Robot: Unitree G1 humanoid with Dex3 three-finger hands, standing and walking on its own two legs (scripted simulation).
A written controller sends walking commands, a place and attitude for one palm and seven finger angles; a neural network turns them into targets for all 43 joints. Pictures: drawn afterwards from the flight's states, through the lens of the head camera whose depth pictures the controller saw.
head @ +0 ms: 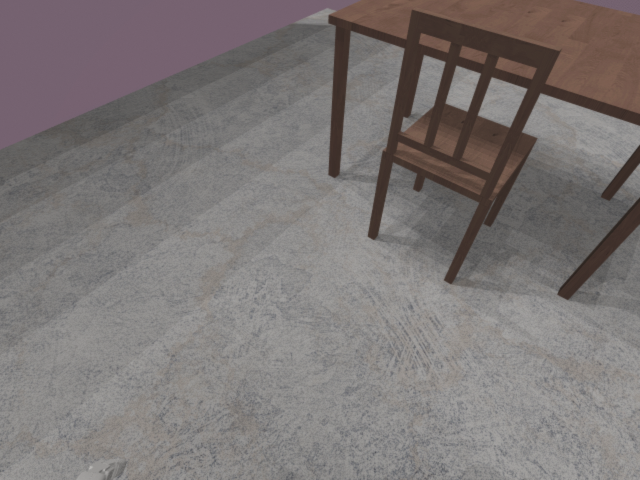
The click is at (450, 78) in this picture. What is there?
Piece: chair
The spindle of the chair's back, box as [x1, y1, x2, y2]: [424, 42, 461, 147]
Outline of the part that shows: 451,42 424,141 424,144 430,147 434,140 461,45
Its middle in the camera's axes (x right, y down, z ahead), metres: +0.34 -0.40 +1.09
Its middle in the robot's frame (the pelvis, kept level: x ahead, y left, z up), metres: +1.09 -0.29 -0.08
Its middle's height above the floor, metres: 0.69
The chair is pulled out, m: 0.00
